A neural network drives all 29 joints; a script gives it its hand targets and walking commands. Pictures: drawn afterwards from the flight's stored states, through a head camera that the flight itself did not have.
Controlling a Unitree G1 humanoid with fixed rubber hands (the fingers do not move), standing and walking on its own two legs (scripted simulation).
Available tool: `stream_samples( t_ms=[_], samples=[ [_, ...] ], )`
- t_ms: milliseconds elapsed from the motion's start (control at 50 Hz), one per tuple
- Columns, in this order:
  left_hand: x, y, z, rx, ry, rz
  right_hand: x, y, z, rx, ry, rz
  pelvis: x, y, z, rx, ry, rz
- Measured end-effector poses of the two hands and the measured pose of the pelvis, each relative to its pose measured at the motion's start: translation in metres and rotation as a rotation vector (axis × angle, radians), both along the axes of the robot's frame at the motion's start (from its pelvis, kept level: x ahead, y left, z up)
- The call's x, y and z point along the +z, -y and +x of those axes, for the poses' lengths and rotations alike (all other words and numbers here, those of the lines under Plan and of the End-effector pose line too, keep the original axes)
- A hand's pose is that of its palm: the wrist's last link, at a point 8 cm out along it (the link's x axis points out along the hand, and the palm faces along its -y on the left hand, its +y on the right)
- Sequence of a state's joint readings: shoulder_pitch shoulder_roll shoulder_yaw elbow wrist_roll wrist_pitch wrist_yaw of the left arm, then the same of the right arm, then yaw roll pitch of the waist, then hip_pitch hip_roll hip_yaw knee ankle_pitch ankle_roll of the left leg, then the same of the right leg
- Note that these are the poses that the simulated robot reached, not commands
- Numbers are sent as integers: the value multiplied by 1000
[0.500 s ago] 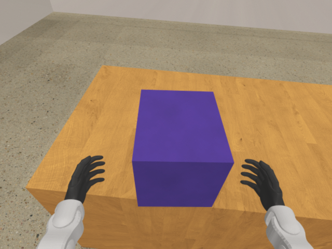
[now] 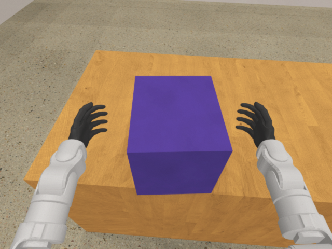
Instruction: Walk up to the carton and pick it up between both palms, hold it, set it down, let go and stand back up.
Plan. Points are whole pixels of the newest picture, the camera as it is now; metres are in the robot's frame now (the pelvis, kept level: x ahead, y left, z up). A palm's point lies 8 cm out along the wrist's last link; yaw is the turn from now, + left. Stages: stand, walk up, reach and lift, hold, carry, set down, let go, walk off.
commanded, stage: reach and lift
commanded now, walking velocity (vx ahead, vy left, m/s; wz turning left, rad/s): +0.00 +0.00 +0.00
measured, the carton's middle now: (173, 135) +0.43 -0.03 +0.01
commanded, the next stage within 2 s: none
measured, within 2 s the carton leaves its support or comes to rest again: neither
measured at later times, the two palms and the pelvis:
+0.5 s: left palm (84, 105) +0.42 +0.19 +0.14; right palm (263, 102) +0.42 -0.23 +0.15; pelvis -0.01 -0.01 +0.00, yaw +0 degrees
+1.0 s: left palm (89, 111) +0.44 +0.19 +0.10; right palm (257, 112) +0.41 -0.23 +0.11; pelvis -0.02 +0.00 -0.01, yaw +0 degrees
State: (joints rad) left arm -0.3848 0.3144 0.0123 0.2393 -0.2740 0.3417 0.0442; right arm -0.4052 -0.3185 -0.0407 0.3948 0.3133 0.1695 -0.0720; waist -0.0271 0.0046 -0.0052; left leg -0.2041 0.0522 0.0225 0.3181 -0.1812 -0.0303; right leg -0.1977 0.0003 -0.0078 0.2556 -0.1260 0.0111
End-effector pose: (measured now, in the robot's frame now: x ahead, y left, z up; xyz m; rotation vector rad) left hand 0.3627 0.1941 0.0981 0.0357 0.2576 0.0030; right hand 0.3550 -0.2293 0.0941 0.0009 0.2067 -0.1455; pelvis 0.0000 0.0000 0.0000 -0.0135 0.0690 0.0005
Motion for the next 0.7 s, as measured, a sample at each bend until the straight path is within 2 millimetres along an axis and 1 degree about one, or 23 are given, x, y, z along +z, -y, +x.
stream_samples(
  t_ms=[40, 100, 220, 320, 420, 500, 580, 700],
  samples=[
    [7, 3, 10, -7, 6, 2, 5, 1, 6, -4, 2, -10, 0, 0, 2, 0, -1, -1],
    [13, 3, 17, 1, 1, -1, 9, 3, 10, -16, -8, -20, 1, 1, 4, 1, 5, 0],
    [15, -5, 22, 30, -13, -16, 17, 5, 12, -24, -24, -27, 1, 4, 2, 6, 13, -1],
    [18, -7, 30, 47, -20, -18, 29, 6, 26, -20, -32, -19, 0, 5, -5, 10, -15, -2],
    [30, 1, 45, 45, -10, -8, 43, 5, 48, -12, -38, -10, -2, 6, -10, 10, -68, -2],
    [41, 7, 59, 40, 4, -3, 54, 3, 60, -8, -38, -11, -3, 7, -12, 7, -102, -3],
    [51, 7, 68, 48, 18, -9, 61, 1, 66, -18, -44, -19, -3, 7, -13, 7, -121, -3],
    [63, -1, 78, 74, 28, -10, 69, -2, 70, -32, -53, -22, -5, 6, -17, 11, -145, -5]
  ],
)
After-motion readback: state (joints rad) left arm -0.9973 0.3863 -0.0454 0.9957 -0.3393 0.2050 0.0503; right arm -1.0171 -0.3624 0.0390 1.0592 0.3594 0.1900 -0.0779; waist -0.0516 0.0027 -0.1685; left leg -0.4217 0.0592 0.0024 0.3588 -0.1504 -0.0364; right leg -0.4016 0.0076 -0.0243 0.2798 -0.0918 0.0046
